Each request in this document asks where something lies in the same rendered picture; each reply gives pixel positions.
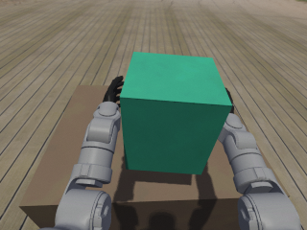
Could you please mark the carton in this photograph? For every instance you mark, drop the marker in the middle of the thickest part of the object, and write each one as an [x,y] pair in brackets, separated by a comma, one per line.
[173,109]

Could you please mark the robot left forearm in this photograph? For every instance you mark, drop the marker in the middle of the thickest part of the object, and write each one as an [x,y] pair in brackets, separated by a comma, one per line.
[94,165]

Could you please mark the robot right upper arm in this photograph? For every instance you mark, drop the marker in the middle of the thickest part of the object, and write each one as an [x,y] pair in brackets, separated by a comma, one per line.
[266,211]

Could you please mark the robot left upper arm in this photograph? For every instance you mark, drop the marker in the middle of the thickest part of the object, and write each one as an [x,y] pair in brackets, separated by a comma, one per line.
[82,209]

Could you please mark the pedestal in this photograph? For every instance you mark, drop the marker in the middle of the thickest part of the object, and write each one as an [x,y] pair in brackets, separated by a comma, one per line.
[140,200]

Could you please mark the robot left hand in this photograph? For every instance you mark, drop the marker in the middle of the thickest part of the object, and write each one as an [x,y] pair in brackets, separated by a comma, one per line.
[112,91]

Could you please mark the robot right forearm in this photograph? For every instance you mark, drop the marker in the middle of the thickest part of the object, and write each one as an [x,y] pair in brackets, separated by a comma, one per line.
[251,175]

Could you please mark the robot right hand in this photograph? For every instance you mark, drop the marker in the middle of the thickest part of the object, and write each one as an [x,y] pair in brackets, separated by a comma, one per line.
[232,108]

